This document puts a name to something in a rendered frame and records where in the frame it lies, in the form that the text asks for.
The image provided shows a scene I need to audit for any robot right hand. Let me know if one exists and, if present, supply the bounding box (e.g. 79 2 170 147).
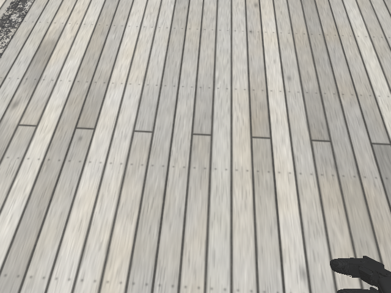
330 256 391 293

